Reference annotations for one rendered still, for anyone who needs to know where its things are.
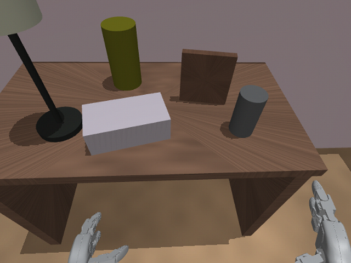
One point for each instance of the left robot hand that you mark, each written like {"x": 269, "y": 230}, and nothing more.
{"x": 84, "y": 245}

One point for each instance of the right robot hand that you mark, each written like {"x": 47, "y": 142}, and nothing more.
{"x": 332, "y": 243}

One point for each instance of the desk lamp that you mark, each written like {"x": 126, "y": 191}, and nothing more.
{"x": 58, "y": 124}

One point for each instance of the desk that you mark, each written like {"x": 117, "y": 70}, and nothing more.
{"x": 38, "y": 178}

